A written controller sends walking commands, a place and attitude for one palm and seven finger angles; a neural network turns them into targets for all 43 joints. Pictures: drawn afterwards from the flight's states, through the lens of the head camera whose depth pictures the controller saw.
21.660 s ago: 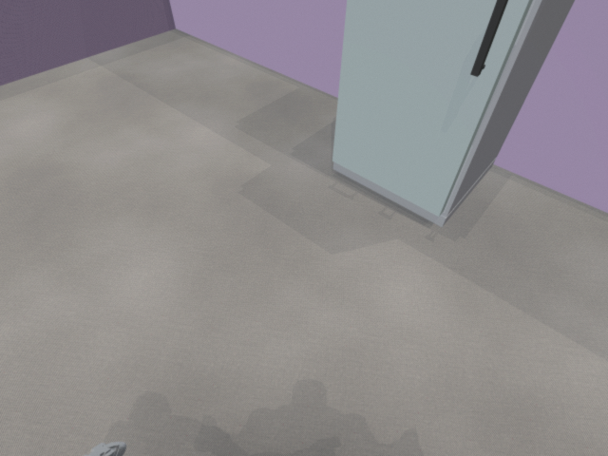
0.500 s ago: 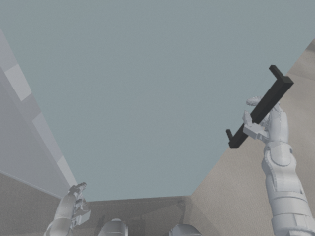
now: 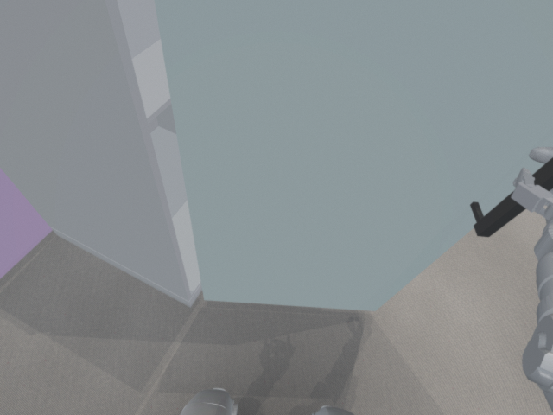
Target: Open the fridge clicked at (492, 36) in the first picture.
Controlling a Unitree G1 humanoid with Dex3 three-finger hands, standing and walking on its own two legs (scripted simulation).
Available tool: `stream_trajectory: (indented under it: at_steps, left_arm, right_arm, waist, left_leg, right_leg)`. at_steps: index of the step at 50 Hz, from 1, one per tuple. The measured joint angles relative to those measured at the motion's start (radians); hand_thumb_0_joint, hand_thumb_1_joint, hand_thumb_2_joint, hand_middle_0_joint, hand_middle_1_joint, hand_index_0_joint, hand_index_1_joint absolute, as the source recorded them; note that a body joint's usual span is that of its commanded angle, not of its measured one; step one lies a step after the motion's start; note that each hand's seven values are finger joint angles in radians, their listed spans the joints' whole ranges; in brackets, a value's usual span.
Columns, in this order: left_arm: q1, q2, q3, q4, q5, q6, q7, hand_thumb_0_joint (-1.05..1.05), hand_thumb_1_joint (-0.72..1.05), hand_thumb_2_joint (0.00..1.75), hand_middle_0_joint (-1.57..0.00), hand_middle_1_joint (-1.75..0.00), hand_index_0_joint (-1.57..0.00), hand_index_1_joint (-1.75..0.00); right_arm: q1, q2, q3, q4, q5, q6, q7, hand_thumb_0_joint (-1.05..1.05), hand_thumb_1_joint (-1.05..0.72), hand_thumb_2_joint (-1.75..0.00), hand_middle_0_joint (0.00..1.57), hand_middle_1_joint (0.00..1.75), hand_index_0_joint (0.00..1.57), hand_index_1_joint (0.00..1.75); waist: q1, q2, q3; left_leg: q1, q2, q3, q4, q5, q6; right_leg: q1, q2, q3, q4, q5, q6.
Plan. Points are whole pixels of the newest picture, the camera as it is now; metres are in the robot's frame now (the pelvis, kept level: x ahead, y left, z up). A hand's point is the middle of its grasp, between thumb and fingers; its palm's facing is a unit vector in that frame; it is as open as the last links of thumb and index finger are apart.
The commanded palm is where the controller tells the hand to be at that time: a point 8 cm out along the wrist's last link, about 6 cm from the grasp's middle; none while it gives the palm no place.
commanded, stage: stop walking and hold the door back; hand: right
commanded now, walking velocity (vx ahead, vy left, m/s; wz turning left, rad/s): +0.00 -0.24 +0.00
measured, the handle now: (529, 175) +0.48 -0.32 +0.12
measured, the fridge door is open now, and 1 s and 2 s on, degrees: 66 59 60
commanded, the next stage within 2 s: loosen the grip on the handle in 1.08 s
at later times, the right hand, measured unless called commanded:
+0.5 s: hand (524, 167) +0.48 -0.30 +0.13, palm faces +0.31 +0.93 -0.22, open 6.0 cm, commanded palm +0.47 -0.37 +0.11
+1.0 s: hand (519, 157) +0.50 -0.30 +0.13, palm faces +0.22 +0.96 -0.16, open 6.0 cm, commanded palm +0.47 -0.38 +0.11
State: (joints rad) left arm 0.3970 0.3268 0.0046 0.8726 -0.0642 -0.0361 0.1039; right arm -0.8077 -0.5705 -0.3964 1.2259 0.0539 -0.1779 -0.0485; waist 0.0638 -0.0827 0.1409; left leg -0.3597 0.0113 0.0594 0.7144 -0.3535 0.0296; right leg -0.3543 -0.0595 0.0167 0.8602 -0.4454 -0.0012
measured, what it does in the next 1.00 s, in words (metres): steps on the spot: right foot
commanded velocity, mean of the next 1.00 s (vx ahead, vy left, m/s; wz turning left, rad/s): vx -0.01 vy -0.04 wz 0.00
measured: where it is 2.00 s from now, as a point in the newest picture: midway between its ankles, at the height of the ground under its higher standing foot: outside the picture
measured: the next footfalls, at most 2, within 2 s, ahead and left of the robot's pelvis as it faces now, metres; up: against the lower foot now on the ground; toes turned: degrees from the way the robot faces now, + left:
right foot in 0.50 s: +0.08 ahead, -0.17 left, +0.00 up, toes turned +0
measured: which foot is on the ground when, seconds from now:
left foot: down 0.00-1.00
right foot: up 0.00-0.48, down 0.50-1.00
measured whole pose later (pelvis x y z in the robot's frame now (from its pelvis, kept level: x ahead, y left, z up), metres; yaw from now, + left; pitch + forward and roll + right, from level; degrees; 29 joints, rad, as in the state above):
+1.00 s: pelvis +0.01 -0.08 +0.02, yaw +7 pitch +2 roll +1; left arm 0.33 0.32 -0.03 0.76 -0.03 -0.03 0.13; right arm -0.84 -0.59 -0.42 1.24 -0.02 -0.19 0.02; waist 0.12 0.00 0.06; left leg -0.30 0.03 -0.01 0.55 -0.29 -0.03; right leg -0.35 -0.03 -0.11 0.59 -0.27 -0.04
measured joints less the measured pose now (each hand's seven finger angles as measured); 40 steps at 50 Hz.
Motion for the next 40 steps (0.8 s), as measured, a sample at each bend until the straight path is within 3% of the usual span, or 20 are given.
stream_trajectory:
  at_steps: [3, 7, 13, 18, 22, 25, 27, 29, 32, 36, 40]
  left_arm:
    - [-0.068, 0.014, 0.013, 0.006, -0.006, -0.016, -0.02, 0.01, 0.91, 0.9, -0.2, -0.3, -0.2, -0.3]
    - [-0.122, 0.043, 0.005, -0.039, -0.008, -0.048, -0.039, 0.01, 0.91, 0.9, -0.2, -0.3, -0.2, -0.3]
    - [-0.178, 0.083, 0.012, -0.106, -0.009, -0.084, -0.048, 0.0, 0.91, 0.9, -0.2, -0.3, -0.2, -0.3]
    - [-0.199, 0.091, 0.014, -0.138, -0.003, -0.094, -0.034, 0.0, 0.91, 0.9, -0.2, -0.3, -0.2, -0.3]
    - [-0.184, 0.074, 0.001, -0.156, 0.007, -0.09, -0.013, 0.0, 0.91, 0.9, -0.2, -0.3, -0.2, -0.3]
    - [-0.16, 0.062, -0.01, -0.158, 0.015, -0.08, 0.0, 0.0, 0.91, 0.9, -0.2, -0.3, -0.2, -0.3]
    - [-0.156, 0.031, -0.013, -0.144, 0.016, -0.068, 0.004, 0.0, 0.91, 0.9, -0.2, -0.3, -0.2, -0.3]
    - [-0.153, -0.003, -0.024, -0.145, 0.023, -0.054, 0.006, 0.0, 0.91, 0.9, -0.2, -0.3, -0.2, -0.3]
    - [-0.134, -0.045, -0.039, -0.162, 0.035, -0.046, -0.001, 0.0, 0.91, 0.9, -0.2, -0.3, -0.2, -0.3]
    - [-0.09, -0.077, -0.062, -0.174, 0.034, -0.037, -0.002, 0.0, 0.91, 0.9, -0.2, -0.3, -0.21, -0.3]
    - [-0.084, -0.058, -0.061, -0.149, 0.026, -0.01, 0.003, 0.0, 0.91, 0.9, -0.2, -0.3, -0.21, -0.3]
  right_arm:
    - [0.013, -0.013, -0.042, 0.019, 0.019, 0.016, -0.013, -0.02, -0.61, -0.82, 0.37, 1.26, 0.39, 1.4]
    - [0.005, -0.022, -0.076, 0.092, 0.009, 0.013, -0.004, -0.01, -0.62, -0.81, 0.34, 1.23, 0.4, 1.4]
    - [-0.004, 0.0, -0.069, 0.106, -0.013, 0.01, 0.009, -0.01, -0.65, -0.78, 0.31, 1.22, 0.42, 1.4]
    - [-0.007, 0.026, -0.044, 0.078, -0.043, 0.009, 0.028, -0.02, -0.65, -0.76, 0.32, 1.23, 0.44, 1.4]
    - [-0.019, 0.04, -0.015, 0.053, -0.068, 0.01, 0.048, -0.03, -0.62, -0.78, 0.34, 1.27, 0.44, 1.4]
    - [-0.036, 0.05, 0.006, 0.043, -0.081, 0.005, 0.065, -0.03, -0.56, -0.78, 0.38, 1.31, 0.45, 1.4]
    - [-0.06, 0.046, 0.024, 0.042, -0.088, -0.003, 0.072, -0.03, -0.54, -0.77, 0.4, 1.33, 0.45, 1.4]
    - [-0.076, 0.033, 0.035, 0.041, -0.086, -0.018, 0.075, -0.03, -0.53, -0.76, 0.41, 1.35, 0.45, 1.4]
    - [-0.075, 0.014, 0.023, 0.028, -0.099, -0.03, 0.077, -0.03, -0.54, -0.75, 0.41, 1.36, 0.45, 1.4]
    - [-0.051, -0.011, -0.001, -0.011, -0.092, -0.031, 0.078, -0.03, -0.55, -0.74, 0.41, 1.37, 0.45, 1.4]
    - [-0.018, -0.013, -0.033, -0.031, -0.082, -0.035, 0.065, -0.04, -0.58, -0.75, 0.39, 1.36, 0.45, 1.4]
  waist:
    - [0.019, 0.0, 0.029]
    - [0.031, 0.014, 0.02]
    - [0.009, 0.029, -0.002]
    - [-0.01, 0.032, -0.027]
    - [-0.023, 0.04, -0.052]
    - [-0.024, 0.029, -0.077]
    - [-0.023, 0.061, -0.081]
    - [-0.029, 0.091, -0.071]
    - [-0.011, 0.089, -0.058]
    - [0.012, 0.089, -0.06]
    - [0.044, 0.034, -0.038]
  left_leg:
    - [0.033, 0.001, -0.007, -0.04, 0.028, 0.024]
    - [0.085, 0.017, -0.011, -0.148, 0.081, 0.02]
    - [0.115, 0.027, -0.022, -0.216, 0.11, 0.011]
    - [0.113, 0.028, -0.036, -0.219, 0.106, -0.004]
    - [0.101, 0.024, -0.05, -0.207, 0.096, -0.022]
    - [0.085, 0.007, -0.052, -0.179, 0.078, -0.043]
    - [0.065, 0.02, -0.065, -0.147, 0.061, -0.059]
    - [0.034, 0.027, -0.077, -0.089, 0.019, -0.066]
    - [0.002, 0.012, -0.064, -0.01, -0.066, -0.062]
    - [0.068, 0.012, -0.047, -0.155, 0.062, -0.048]
    - [0.074, -0.014, -0.037, -0.169, 0.064, -0.048]
  right_leg:
    - [-0.106, 0.057, 0.042, 0.257, 0.01, 0.012]
    - [-0.204, 0.049, 0.011, 0.34, 0.102, 0.033]
    - [-0.244, 0.022, 0.004, 0.265, 0.177, 0.046]
    - [-0.195, 0.016, -0.009, 0.145, 0.174, 0.045]
    - [-0.082, 0.02, -0.041, -0.067, 0.167, 0.034]
    - [0.036, 0.015, -0.059, -0.274, 0.236, 0.023]
    - [0.06, 0.028, -0.076, -0.318, 0.163, 0.001]
    - [0.06, 0.035, -0.103, -0.321, 0.178, -0.007]
    - [0.051, 0.024, -0.114, -0.328, 0.192, -0.018]
    - [0.008, 0.016, -0.125, -0.269, 0.165, -0.015]
    - [-0.01, -0.009, -0.106, -0.232, 0.167, -0.006]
